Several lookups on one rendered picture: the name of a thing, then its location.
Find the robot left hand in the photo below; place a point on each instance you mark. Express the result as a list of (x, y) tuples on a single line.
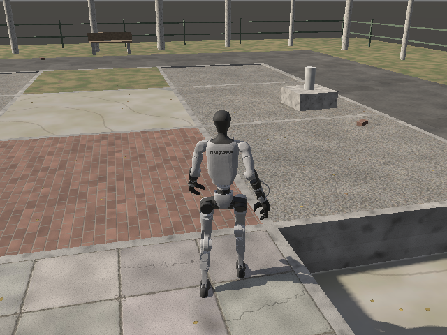
[(197, 186)]

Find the robot left upper arm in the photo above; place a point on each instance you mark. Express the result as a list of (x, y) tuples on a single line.
[(197, 158)]

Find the right robot thigh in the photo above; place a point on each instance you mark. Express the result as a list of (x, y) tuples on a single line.
[(240, 209)]

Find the robot left forearm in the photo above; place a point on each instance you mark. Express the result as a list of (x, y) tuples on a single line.
[(192, 180)]

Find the robot right forearm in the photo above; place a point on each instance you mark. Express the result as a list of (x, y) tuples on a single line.
[(258, 190)]

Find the robot right upper arm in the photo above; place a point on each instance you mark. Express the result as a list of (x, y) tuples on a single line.
[(247, 159)]

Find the right robot shin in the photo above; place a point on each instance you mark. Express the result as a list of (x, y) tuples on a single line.
[(240, 247)]

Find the robot right hand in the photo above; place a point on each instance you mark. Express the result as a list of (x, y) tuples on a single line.
[(265, 210)]

